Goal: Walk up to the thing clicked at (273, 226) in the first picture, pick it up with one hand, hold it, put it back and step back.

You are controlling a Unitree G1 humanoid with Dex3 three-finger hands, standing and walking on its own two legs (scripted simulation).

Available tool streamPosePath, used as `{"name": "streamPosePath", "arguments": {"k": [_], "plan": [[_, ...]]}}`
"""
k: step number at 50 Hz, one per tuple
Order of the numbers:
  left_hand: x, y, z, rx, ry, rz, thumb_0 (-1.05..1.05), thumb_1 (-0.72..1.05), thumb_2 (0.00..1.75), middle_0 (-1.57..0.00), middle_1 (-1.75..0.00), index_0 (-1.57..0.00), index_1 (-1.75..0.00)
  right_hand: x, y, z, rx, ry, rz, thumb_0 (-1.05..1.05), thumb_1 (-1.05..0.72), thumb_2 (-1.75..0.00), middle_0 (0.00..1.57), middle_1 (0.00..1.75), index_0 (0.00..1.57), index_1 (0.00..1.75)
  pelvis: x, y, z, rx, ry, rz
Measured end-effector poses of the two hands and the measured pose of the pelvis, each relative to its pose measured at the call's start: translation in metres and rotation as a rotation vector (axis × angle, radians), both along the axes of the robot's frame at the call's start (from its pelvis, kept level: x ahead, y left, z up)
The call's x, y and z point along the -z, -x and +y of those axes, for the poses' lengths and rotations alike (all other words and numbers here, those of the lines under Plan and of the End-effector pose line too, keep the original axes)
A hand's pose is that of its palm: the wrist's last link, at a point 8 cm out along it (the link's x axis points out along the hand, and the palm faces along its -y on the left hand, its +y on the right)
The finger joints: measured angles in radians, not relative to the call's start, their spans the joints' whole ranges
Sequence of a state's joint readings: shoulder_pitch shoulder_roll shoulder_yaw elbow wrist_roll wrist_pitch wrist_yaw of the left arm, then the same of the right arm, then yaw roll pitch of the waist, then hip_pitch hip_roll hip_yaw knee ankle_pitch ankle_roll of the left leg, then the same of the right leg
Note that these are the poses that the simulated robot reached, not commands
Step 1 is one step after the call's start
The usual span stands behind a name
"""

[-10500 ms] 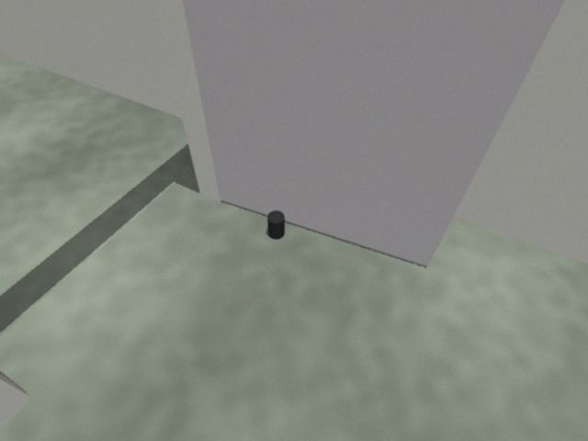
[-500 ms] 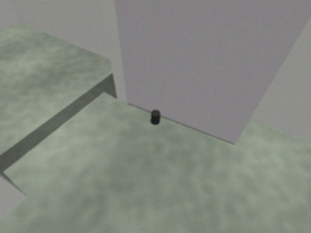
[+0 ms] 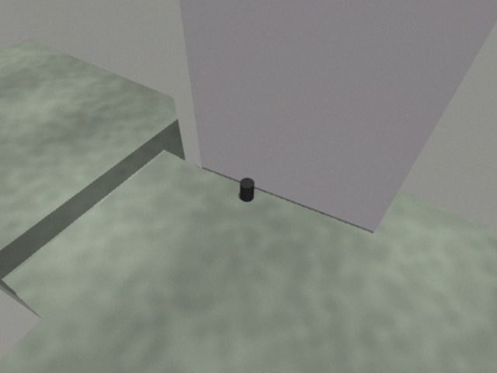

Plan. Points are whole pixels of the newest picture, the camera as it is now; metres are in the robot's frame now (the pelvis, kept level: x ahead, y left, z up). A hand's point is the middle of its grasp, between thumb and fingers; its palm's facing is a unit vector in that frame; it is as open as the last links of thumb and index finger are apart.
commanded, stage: stand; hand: left
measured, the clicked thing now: (247, 190) +1.11 +0.04 -0.73
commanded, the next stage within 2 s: walk up in 0.22 s
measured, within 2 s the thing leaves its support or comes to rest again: neither
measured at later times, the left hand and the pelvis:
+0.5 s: hand out of the picture +0.11 +0.26 -0.16, palm faces -0.02 -0.93 -0.38, open 7.4 cm; pelvis +0.04 -0.03 -0.02, yaw -1 degrees
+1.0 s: hand (168, 350) +0.21 +0.16 -0.19, palm faces +0.04 -0.95 -0.31, open 7.4 cm; pelvis +0.22 -0.10 -0.04, yaw +3 degrees
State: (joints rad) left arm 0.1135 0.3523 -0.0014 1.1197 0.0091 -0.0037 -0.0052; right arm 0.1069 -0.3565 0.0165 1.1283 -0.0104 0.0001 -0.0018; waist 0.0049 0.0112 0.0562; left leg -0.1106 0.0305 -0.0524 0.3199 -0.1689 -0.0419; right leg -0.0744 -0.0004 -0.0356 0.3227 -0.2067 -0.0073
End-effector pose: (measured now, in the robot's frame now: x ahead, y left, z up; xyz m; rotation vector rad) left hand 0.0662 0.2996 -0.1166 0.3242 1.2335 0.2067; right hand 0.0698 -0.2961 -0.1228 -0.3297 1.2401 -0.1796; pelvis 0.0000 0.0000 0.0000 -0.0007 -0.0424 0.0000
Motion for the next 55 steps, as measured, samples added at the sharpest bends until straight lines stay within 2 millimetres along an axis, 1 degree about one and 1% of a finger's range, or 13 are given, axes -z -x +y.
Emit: {"name": "streamPosePath", "arguments": {"k": [11,15,19,21,25,28,31,34,37,43,47,50,55], "plan": [[0.001,0.002,0.000,0.000,0.004,0.003,0.01,0.91,0.90,-0.21,-0.30,-0.21,-0.30,-0.001,0.001,0.001,0.002,0.002,-0.001,0.00,-0.91,-0.90,0.21,0.30,0.20,0.30,0.000,0.000,0.001,0.001,0.002,-0.002],[0.002,0.000,0.007,-0.021,0.026,-0.033,0.01,0.90,0.90,-0.21,-0.30,-0.21,-0.30,-0.004,0.004,-0.007,0.000,0.014,-0.028,0.00,-0.91,-0.89,0.21,0.30,0.20,0.30,0.004,-0.005,-0.001,-0.006,-0.002,0.004],[0.008,-0.006,0.018,-0.029,0.008,-0.046,0.01,0.90,0.90,-0.21,-0.30,-0.21,-0.30,-0.004,0.010,-0.027,0.004,0.061,-0.034,0.00,-0.91,-0.89,0.21,0.30,0.21,0.30,0.016,-0.015,-0.006,0.004,-0.020,0.015],[0.009,-0.013,0.018,-0.021,-0.008,-0.028,0.01,0.91,0.90,-0.21,-0.30,-0.21,-0.30,-0.005,0.014,-0.040,0.022,0.078,-0.029,0.00,-0.91,-0.89,0.21,0.30,0.21,0.30,0.019,-0.021,-0.014,0.010,-0.039,0.015],[0.003,-0.039,0.003,0.015,-0.026,-0.031,0.01,0.91,0.90,-0.20,-0.30,-0.20,-0.30,-0.005,0.020,-0.073,0.046,0.102,0.012,0.00,-0.90,-0.89,0.21,0.30,0.21,0.30,0.020,-0.037,-0.035,0.010,-0.043,0.010],[-0.002,-0.063,-0.016,0.032,-0.045,-0.075,0.01,0.91,0.90,-0.20,-0.30,-0.20,-0.30,0.004,0.012,-0.100,0.050,0.108,0.050,0.00,-0.90,-0.89,0.21,0.30,0.21,0.30,0.026,-0.054,-0.055,-0.002,-0.011,-0.005],[-0.007,-0.074,-0.034,0.012,-0.050,-0.128,0.01,0.91,0.90,-0.21,-0.30,-0.20,-0.30,0.005,-0.014,-0.114,0.037,0.108,0.072,0.00,-0.91,-0.90,0.21,0.30,0.20,0.30,0.024,-0.073,-0.071,-0.028,-0.011,-0.013],[-0.013,-0.077,-0.052,-0.024,-0.035,-0.123,0.01,0.91,0.90,-0.21,-0.30,-0.21,-0.30,0.000,-0.056,-0.118,-0.007,0.086,0.033,0.01,-0.91,-0.90,0.21,0.30,0.20,0.30,0.015,-0.094,-0.080,-0.041,-0.004,-0.017],[-0.012,-0.080,-0.065,-0.049,-0.020,-0.094,0.01,0.90,0.90,-0.21,-0.30,-0.21,-0.30,-0.006,-0.102,-0.119,-0.057,0.065,-0.020,0.01,-0.91,-0.90,0.21,0.30,0.20,0.30,0.012,-0.115,-0.087,-0.048,0.005,-0.016],[0.010,-0.092,-0.079,-0.086,0.013,-0.026,0.01,0.90,0.90,-0.21,-0.30,-0.21,-0.30,-0.010,-0.198,-0.110,-0.148,0.054,-0.103,0.00,-0.91,-0.90,0.21,0.30,0.20,0.30,0.020,-0.161,-0.097,-0.071,0.022,-0.020],[0.035,-0.114,-0.083,-0.097,0.029,0.010,0.01,0.90,0.90,-0.21,-0.30,-0.21,-0.30,-0.007,-0.254,-0.107,-0.186,0.081,-0.198,0.00,-0.91,-0.90,0.21,0.30,0.20,0.30,0.038,-0.195,-0.096,-0.066,-0.003,-0.029],[0.038,-0.141,-0.092,-0.070,0.044,0.031,0.01,0.91,0.90,-0.21,-0.30,-0.21,-0.30,-0.014,-0.275,-0.111,-0.148,0.078,-0.260,0.00,-0.91,-0.89,0.21,0.30,0.20,0.30,0.036,-0.215,-0.102,-0.056,-0.020,-0.037],[0.024,-0.195,-0.105,-0.027,0.050,-0.019,0.01,0.91,0.90,-0.21,-0.30,-0.21,-0.30,-0.026,-0.289,-0.133,-0.128,0.086,-0.254,0.00,-0.91,-0.89,0.21,0.30,0.21,0.30,0.025,-0.250,-0.120,-0.041,-0.032,-0.038]]}}
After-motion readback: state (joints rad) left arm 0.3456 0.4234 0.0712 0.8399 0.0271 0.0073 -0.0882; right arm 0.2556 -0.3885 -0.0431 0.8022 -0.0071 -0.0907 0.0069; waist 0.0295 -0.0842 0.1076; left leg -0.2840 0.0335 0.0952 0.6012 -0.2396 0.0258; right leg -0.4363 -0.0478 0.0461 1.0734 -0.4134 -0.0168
